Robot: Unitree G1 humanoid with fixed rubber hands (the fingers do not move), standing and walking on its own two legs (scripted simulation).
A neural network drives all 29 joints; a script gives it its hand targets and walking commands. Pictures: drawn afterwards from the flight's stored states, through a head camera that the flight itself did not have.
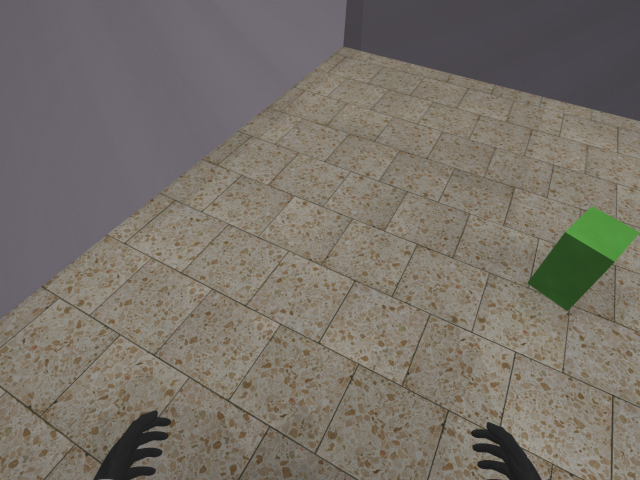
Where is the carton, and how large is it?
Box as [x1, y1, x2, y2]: [528, 206, 639, 310]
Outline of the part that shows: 592,206 563,234 528,281 529,284 566,310 612,264 639,232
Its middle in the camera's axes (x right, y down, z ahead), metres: +0.95 +0.08 +1.41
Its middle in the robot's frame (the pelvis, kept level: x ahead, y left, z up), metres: +0.94 -0.97 -0.60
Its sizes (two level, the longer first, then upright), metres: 0.203 0.163 0.294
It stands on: the floor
